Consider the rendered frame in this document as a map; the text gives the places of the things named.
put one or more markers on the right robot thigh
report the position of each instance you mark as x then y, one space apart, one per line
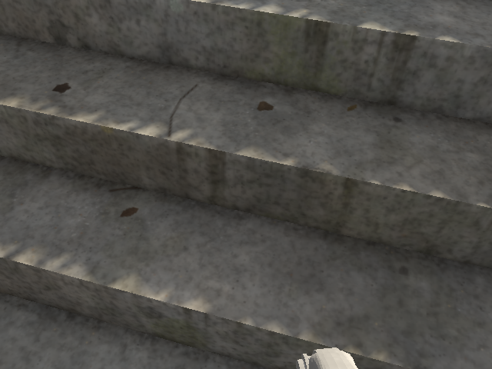
327 358

